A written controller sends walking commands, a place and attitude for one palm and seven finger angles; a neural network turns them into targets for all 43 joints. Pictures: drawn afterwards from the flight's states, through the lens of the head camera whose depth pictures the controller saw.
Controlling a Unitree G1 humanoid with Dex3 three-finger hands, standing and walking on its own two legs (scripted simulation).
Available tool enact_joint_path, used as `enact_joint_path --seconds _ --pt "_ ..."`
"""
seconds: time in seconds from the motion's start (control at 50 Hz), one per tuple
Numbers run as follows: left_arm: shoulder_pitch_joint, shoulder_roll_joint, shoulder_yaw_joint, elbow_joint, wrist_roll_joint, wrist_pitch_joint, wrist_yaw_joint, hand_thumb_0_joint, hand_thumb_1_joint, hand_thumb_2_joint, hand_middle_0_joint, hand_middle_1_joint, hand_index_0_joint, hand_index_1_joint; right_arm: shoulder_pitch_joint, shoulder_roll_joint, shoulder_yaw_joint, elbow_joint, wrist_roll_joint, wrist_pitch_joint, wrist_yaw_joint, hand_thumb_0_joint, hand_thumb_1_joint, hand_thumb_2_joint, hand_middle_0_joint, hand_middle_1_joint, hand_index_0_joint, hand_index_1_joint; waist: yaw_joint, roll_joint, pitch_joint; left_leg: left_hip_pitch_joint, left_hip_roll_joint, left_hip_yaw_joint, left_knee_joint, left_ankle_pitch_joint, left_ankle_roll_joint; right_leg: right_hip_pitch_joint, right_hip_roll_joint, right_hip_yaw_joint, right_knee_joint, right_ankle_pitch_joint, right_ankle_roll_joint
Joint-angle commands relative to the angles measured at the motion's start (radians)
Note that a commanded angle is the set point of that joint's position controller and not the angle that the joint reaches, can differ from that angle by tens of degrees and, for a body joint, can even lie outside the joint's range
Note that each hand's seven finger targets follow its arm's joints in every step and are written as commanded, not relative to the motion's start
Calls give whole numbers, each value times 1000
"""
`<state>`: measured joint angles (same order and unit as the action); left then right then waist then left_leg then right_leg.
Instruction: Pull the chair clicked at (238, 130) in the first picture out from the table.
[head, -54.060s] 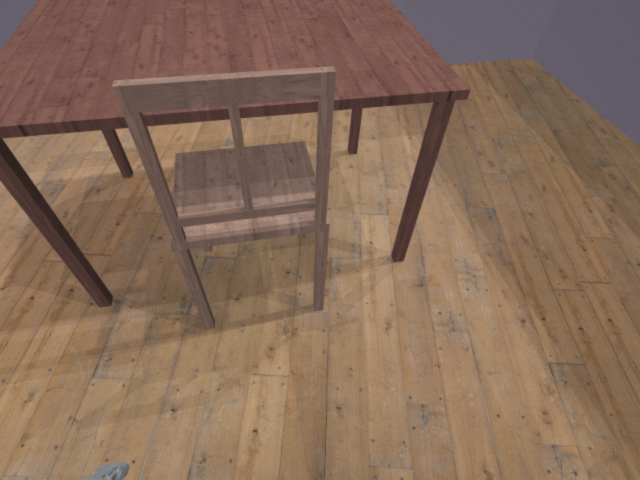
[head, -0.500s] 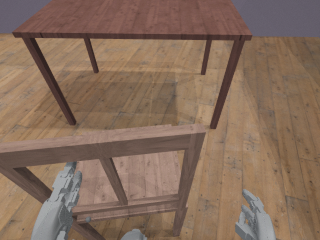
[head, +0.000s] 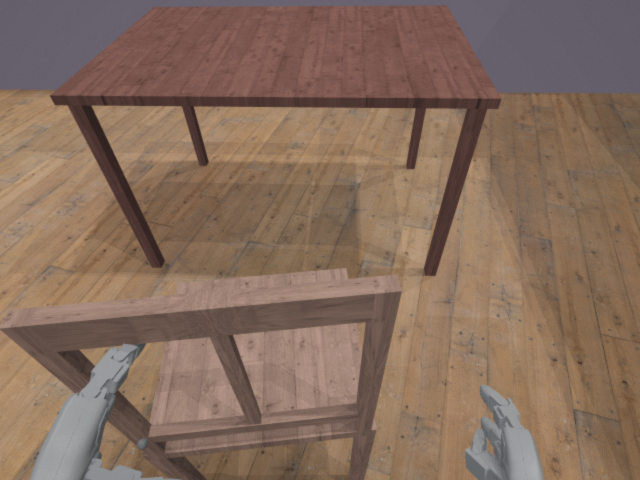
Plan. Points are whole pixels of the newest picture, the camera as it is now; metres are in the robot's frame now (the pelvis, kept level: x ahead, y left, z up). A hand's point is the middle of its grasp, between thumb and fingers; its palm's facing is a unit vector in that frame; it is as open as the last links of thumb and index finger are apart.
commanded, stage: draw the hand back to the body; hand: left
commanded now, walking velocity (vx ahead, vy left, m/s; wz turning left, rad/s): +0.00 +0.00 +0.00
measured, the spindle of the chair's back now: (240, 382) +0.26 +0.15 -0.05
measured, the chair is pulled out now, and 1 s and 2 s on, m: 0.61 0.59 0.59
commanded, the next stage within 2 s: step back with the hand held close in 0.82 s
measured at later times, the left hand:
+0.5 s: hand (108, 399) +0.17 +0.24 +0.08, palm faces +0.20 -0.81 -0.55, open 7.2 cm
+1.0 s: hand (111, 399) +0.17 +0.24 +0.08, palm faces +0.21 -0.82 -0.53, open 6.5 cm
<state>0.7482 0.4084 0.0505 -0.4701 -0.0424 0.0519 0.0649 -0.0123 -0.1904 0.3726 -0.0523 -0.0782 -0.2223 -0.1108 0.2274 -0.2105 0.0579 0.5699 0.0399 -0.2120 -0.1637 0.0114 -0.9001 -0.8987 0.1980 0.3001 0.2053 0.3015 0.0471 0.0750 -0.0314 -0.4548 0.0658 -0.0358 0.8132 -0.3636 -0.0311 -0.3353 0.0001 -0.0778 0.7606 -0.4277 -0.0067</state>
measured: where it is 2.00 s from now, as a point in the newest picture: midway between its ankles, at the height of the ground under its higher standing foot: outside the picture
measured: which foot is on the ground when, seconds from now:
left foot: down 0.00-1.00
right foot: down 0.00-1.00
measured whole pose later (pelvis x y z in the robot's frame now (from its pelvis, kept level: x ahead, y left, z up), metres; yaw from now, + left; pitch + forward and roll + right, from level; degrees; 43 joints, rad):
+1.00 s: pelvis +0.03 -0.02 +0.02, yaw +1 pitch -4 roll +0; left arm 0.60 0.48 0.14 -0.38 -0.08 0.25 0.10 0.01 0.89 0.90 -0.21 -0.31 -0.40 -0.36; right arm 0.17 -0.23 0.06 0.69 0.06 -0.23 -0.11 0.01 -0.90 -0.90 0.20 0.30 0.21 0.30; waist 0.11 0.08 0.10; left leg -0.19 0.05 -0.03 0.56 -0.30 -0.05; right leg -0.09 -0.02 -0.08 0.56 -0.39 -0.02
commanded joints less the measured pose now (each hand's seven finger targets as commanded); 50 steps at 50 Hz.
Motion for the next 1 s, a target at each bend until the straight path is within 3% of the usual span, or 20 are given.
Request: enact_joint_path --seconds 0.0,0.1,0.14,0.26,0.42,0.46,0.64,0.68,0.74,0.78,0.84,0.92,0.94,0.96,0.98 --pt "-196 164 293 -358 1 -125 116 0 139 533 -95 -142 -95 -142 -141 -90 -24 -146 -14 -72 -7 0 -900 -900 200 300 200 300 15 87 -60 191 -20 2 -195 21 54 -40 -42 44 -239 45 -33" --pt "-241 194 331 -383 0 -112 131 0 320 620 -120 -180 -120 -180 -155 -102 -22 -105 -17 -86 -5 0 -900 -900 200 300 200 300 17 43 -91 259 -18 -1 -235 137 54 47 -41 39 -248 182 -29" --pt "-268 208 345 -396 2 -106 137 0 393 655 -130 -195 -130 -195 -156 -106 -18 -89 -16 -93 -1 0 -900 -900 200 300 200 300 19 99 -95 283 -22 -2 -259 167 49 79 -44 39 -251 211 -31" --pt "-325 258 391 -452 1 -85 153 0 610 760 -160 -240 -160 -240 -175 -114 -15 -52 -17 -112 9 0 -900 -900 200 300 200 300 28 96 -113 332 -21 2 -283 291 47 150 -50 29 -257 335 -29" --pt "-408 348 458 -512 -7 -53 174 0 900 900 -200 -300 -200 -300 -165 -126 -22 -11 -2 -122 21 0 -900 -900 200 300 200 300 39 170 -157 382 -25 11 -280 440 47 220 -62 29 -255 482 -29" --pt "-400 314 435 -499 -8 -45 167 0 900 900 -200 -300 -200 -300 -169 -121 -22 -11 -1 -122 31 0 -900 -900 200 300 200 300 34 147 -151 397 -23 17 -274 464 48 215 -65 20 -255 521 -21" --pt "-409 319 438 -491 -3 -46 155 0 900 900 -200 -300 -200 -300 -175 -122 -25 3 -2 -121 46 0 -900 -900 200 300 200 300 37 119 -181 422 -26 32 -259 496 58 240 -74 15 -254 612 -15" --pt "-418 313 434 -497 -2 -49 154 0 900 900 -200 -300 -200 -300 -177 -125 -30 5 -5 -118 47 0 -900 -900 200 300 200 300 35 107 -176 430 -25 32 -262 488 58 231 -74 14 -257 606 -13" --pt "-418 317 437 -501 1 -51 153 0 900 900 -200 -300 -200 -300 -177 -119 -26 7 -4 -122 48 0 -900 -900 200 300 200 300 41 150 -171 426 -26 36 -264 475 58 231 -78 15 -258 593 -16" --pt "-425 319 439 -503 1 -54 155 0 900 900 -200 -300 -200 -300 -179 -121 -29 8 -6 -122 47 0 -900 -900 200 300 200 300 40 132 -164 420 -24 30 -268 469 57 226 -76 10 -258 572 -15" --pt "-422 319 437 -505 3 -54 153 0 900 900 -200 -300 -200 -300 -177 -117 -24 7 -5 -126 49 0 -900 -900 200 300 200 300 44 161 -159 413 -23 30 -274 449 55 225 -78 10 -262 548 -20" --pt "-430 306 427 -470 1 -51 152 0 900 900 -200 -300 -200 -300 -196 -120 -26 9 -5 -129 49 0 -900 -900 200 300 200 300 39 135 -117 385 -24 27 -282 380 52 200 -69 18 -283 466 -24" --pt "-612 496 547 -462 -36 -94 116 0 900 900 -200 -300 -200 -300 -93 -153 -55 -92 42 -48 37 0 -900 -900 200 300 200 300 7 24 9 371 16 -13 -289 401 61 117 -107 135 -348 614 -15" --pt "-590 407 486 -415 -31 -79 101 0 900 900 -200 -300 -200 -300 -114 -119 -46 -96 40 -10 36 0 -900 -900 200 300 200 300 -5 6 -14 378 21 -3 -289 428 61 150 -127 117 -347 711 -5" --pt "-577 392 469 -426 -26 -73 98 0 900 900 -200 -300 -200 -300 -125 -121 -47 -112 39 5 34 0 -900 -900 200 300 200 300 -5 1 -32 378 20 0 -288 472 61 170 -129 103 -334 759 2"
